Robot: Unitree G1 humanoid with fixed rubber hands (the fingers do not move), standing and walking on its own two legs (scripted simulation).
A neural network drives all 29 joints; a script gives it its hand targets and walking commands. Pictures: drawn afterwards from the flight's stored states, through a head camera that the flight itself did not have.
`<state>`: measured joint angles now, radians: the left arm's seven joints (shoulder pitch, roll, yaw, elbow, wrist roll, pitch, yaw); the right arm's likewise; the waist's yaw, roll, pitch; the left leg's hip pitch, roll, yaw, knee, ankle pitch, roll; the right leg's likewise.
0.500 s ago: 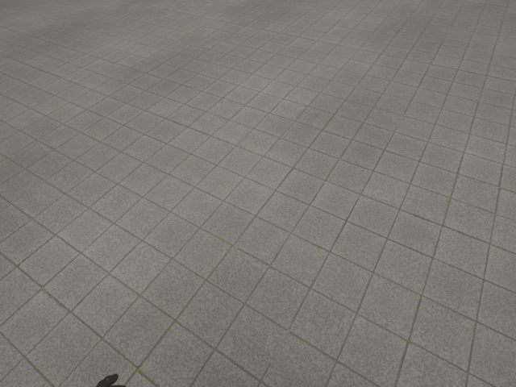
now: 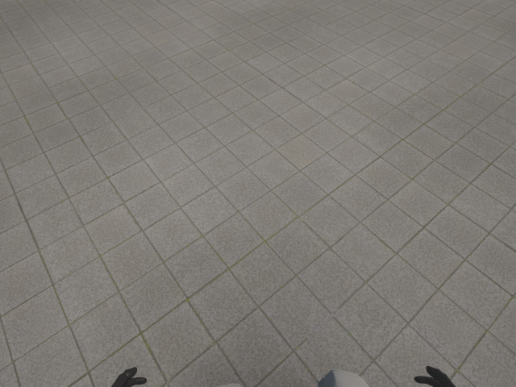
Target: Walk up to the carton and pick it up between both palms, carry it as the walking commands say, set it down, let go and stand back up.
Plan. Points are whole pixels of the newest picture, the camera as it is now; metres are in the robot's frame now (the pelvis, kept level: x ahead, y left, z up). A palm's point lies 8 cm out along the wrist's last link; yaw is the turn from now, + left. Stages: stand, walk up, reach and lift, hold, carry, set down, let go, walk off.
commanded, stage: walk up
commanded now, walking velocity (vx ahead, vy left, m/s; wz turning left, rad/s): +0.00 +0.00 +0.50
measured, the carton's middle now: out of the picture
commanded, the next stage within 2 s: none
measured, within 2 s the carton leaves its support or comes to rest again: neither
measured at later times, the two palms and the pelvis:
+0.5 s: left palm out of the picture -0.05 +0.28 -0.14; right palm (413, 366) +0.17 -0.21 -0.11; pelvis -0.02 +0.01 -0.01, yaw +16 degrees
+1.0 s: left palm out of the picture -0.09 +0.26 -0.09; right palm (409, 377) +0.16 -0.21 -0.13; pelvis -0.04 -0.02 +0.00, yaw +31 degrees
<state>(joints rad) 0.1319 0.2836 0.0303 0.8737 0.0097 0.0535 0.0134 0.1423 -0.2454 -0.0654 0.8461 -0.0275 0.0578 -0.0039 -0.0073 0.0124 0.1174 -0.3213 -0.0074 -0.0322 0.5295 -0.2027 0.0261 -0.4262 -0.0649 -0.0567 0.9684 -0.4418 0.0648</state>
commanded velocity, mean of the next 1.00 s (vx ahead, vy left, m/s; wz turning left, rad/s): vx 0.00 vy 0.00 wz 0.50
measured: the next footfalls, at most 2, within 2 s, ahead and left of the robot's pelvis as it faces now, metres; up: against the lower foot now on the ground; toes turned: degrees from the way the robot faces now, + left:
right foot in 0.16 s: +0.05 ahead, -0.14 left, +0.00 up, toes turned -1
left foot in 0.48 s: -0.01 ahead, +0.13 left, +0.00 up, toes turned +19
